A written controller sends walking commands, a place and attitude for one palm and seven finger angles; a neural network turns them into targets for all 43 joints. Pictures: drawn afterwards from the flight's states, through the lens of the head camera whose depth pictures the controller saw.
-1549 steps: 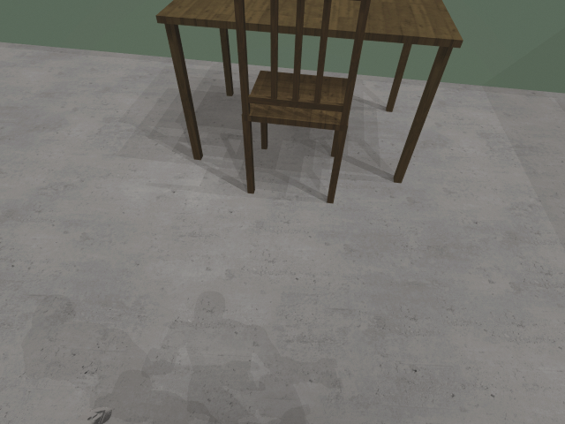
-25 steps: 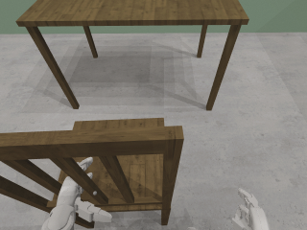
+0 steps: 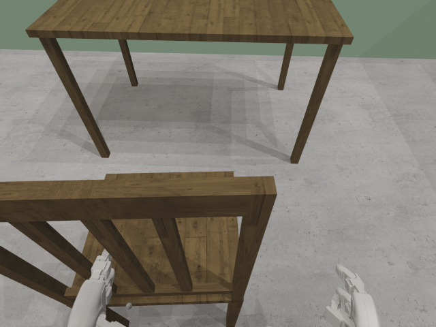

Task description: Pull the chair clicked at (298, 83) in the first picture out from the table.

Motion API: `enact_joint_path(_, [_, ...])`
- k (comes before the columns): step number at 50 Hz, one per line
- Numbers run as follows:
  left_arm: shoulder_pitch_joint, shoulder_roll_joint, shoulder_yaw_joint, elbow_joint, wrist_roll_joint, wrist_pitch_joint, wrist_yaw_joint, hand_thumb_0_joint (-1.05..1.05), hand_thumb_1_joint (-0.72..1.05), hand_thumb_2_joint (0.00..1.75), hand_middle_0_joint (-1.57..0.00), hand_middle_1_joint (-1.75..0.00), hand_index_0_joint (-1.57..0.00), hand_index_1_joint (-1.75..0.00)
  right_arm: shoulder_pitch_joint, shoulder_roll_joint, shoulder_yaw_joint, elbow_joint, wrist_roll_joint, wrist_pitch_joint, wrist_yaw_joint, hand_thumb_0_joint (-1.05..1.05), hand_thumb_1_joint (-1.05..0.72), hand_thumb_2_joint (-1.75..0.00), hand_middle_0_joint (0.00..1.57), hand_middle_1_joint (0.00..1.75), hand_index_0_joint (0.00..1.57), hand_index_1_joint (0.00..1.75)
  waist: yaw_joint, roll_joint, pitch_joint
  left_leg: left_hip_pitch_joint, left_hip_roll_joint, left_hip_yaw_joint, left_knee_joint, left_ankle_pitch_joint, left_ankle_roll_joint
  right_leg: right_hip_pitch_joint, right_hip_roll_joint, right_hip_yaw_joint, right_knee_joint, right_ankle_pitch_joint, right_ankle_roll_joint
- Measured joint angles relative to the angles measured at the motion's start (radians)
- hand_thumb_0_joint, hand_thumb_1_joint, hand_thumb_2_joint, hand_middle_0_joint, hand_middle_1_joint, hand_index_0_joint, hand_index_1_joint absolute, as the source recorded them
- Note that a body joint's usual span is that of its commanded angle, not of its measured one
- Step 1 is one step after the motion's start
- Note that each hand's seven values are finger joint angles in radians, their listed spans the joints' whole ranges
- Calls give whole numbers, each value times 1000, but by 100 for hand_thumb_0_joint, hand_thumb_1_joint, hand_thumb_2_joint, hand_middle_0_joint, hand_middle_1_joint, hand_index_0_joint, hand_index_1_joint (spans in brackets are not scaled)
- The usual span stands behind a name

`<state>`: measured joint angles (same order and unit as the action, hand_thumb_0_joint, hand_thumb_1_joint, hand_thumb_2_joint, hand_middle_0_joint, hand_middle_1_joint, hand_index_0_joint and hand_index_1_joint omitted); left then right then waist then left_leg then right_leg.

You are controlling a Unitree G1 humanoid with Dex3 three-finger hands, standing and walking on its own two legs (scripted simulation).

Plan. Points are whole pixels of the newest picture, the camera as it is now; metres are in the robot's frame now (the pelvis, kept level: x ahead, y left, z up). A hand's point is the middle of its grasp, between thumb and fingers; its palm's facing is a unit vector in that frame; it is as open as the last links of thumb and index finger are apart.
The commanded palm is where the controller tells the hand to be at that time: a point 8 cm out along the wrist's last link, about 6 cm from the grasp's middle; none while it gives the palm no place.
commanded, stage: draw the fingers out of the gap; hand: left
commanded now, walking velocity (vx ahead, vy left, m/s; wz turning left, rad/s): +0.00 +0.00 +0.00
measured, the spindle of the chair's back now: (128, 262) +0.24 +0.17 +0.01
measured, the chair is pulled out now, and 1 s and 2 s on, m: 0.63 0.63 0.61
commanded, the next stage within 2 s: draw the hand back to the body in 0.44 s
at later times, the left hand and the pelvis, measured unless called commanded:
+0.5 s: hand out of the picture +0.11 +0.16 -0.02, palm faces +0.06 -0.98 -0.16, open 17.4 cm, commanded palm +0.06 +0.21 +0.00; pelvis -0.01 +0.01 -0.01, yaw +1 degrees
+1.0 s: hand out of the picture +0.11 +0.19 +0.06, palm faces +0.01 -0.99 -0.10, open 17.5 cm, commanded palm +0.07 +0.25 +0.09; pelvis -0.03 +0.00 -0.02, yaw +0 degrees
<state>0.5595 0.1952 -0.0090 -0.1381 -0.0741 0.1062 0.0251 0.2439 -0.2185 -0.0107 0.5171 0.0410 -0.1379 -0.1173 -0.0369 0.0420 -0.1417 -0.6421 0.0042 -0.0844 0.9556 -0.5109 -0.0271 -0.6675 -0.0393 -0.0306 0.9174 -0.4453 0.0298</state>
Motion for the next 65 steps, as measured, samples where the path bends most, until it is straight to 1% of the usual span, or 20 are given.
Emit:
enact_joint_path(9, [104,0,-29,-83,18,-4,10,-1,-54,20,-4,-2,-2,-1,-13,14,7,-27,1,5,-4,1,-90,-90,20,30,21,30,16,6,-11,-39,-8,-7,51,-17,5,-30,-7,-6,39,-14,5])
enact_joint_path(14, [156,-2,-33,-115,18,-11,2,-1,-54,20,-2,-1,-2,-1,-15,20,8,-37,2,10,-9,1,-90,-90,20,30,21,30,22,7,-18,-54,-9,-10,71,-24,7,-43,-8,-8,56,-20,7])
enact_joint_path(23, [249,2,-30,-171,19,-21,-7,-1,-54,20,-1,0,-2,-1,-9,23,-7,-49,7,16,-15,1,-90,-90,20,30,21,30,26,8,-31,-78,-7,-15,98,-35,7,-62,-5,-12,75,-27,6])
enact_joint_path(29, [321,-1,-36,-200,23,-41,-18,-1,-54,20,0,0,-1,0,-6,28,-22,-54,9,21,-17,1,-90,-90,20,30,21,30,30,5,-40,-95,-6,-13,114,-41,7,-81,-4,-10,92,-33,7])
enact_joint_path(30, [332,-3,-32,-205,1,-56,-24,-1,-54,20,0,0,-1,0,-6,29,-24,-53,10,18,-18,1,-90,-90,20,30,21,30,31,4,-41,-99,-6,-14,118,-42,7,-85,-4,-10,96,-34,6])
enact_joint_path(33, [344,-1,-8,-222,-56,-144,-50,-1,-54,20,0,0,-1,0,-7,31,-30,-40,14,-6,-22,1,-90,-90,20,30,21,30,42,-1,-38,-117,-4,-19,139,-48,4,-99,-2,-15,112,-38,4])
enact_joint_path(37, [316,9,33,-253,-97,-268,-82,-1,-54,20,0,0,-1,0,-17,32,-32,-10,21,-32,-12,1,-90,-90,20,30,21,30,53,0,-30,-130,-4,-28,160,-52,1,-107,-1,-23,128,-41,2])
enact_joint_path(39, [289,13,54,-254,-115,-327,-108,-1,-54,20,0,0,-1,0,-28,36,-31,5,23,-39,-2,1,-90,-90,20,30,21,30,53,1,-27,-136,-3,-28,167,-51,-1,-114,0,-23,135,-41,1])
enact_joint_path(43, [263,38,90,-209,-154,-399,-182,-1,-54,20,0,0,0,0,-46,45,-28,17,31,-45,18,1,-90,-90,20,30,21,30,53,-1,-17,-147,0,-24,179,-51,-3,-130,5,-18,150,-39,-1])
enact_joint_path(46, [250,69,120,-213,-192,-425,-230,-1,-54,20,0,0,0,0,-50,48,-22,21,40,-50,21,1,-90,-90,20,30,21,30,55,2,-5,-136,4,-25,179,-49,-5,-118,8,-19,147,-35,-3])
enact_joint_path(49, [237,88,153,-223,-223,-421,-253,-1,-54,20,0,0,-1,0,-48,45,-11,26,48,-56,17,1,-90,-90,20,30,21,30,56,9,5,-109,7,-28,163,-41,-6,-88,11,-22,127,-25,-3])
enact_joint_path(51, [227,93,173,-227,-238,-401,-260,-1,-54,20,0,0,-2,-1,-43,42,-4,28,52,-61,12,1,-90,-90,20,30,21,30,55,12,8,-85,8,-29,144,-33,-6,-63,12,-24,106,-17,-3])
enact_joint_path(54, [216,99,190,-229,-247,-360,-264,-1,-51,22,-1,-1,-4,-2,-33,35,5,31,57,-76,4,1,-90,-90,20,30,21,30,53,18,10,-43,10,-30,108,-20,-5,-18,13,-26,67,-3,-4])
enact_joint_path(55, [212,114,187,-238,-201,-329,-228,-1,-50,23,-1,-1,-4,-3,-24,34,5,26,49,-72,-3,1,-90,-90,20,30,21,30,62,16,11,-22,11,-26,91,-15,-6,1,14,-23,52,2,-5])
enact_joint_path(57, [213,144,170,-289,-108,-234,-115,-1,-46,24,-2,-2,-6,-4,-5,32,9,12,34,-49,-20,1,-90,-90,20,30,21,30,71,15,17,34,14,-22,47,-1,-8,55,15,-20,11,15,-5])
enact_joint_path(58, [217,152,163,-311,-73,-191,-65,-1,-43,26,-2,-2,-8,-5,1,29,13,6,29,-38,-27,1,-90,-90,20,30,21,30,71,19,21,64,14,-22,24,7,-8,86,15,-21,-13,23,-6])
enact_joint_path(59, [221,153,158,-327,-50,-160,-18,-1,-41,27,-2,-3,-8,-6,4,27,18,2,24,-28,-32,1,-90,-90,20,30,21,30,69,23,26,94,15,-20,0,15,-6,116,16,-21,-37,31,-6])
enact_joint_path(60, [221,151,158,-338,-33,-137,20,-1,-38,28,-3,-3,-9,-6,7,26,21,-1,21,-18,-36,1,-90,-90,20,30,21,30,68,26,31,123,15,-18,-25,23,-5,144,16,-19,-61,38,-6])
enact_joint_path(62, [209,146,164,-343,-10,-107,75,-1,-32,31,-4,-5,-9,-7,8,24,27,1,15,-4,-42,1,-90,-90,20,30,21,30,68,32,43,177,16,-13,-71,39,-3,196,15,-16,-104,53,-6])
enact_joint_path(65, [170,140,183,-325,11,-92,121,-1,-23,36,-5,-7,-9,-8,6,18,33,16,8,6,-43,1,-90,-90,20,30,21,30,72,36,61,250,15,-6,-137,63,-1,264,12,-12,-160,73,-4])
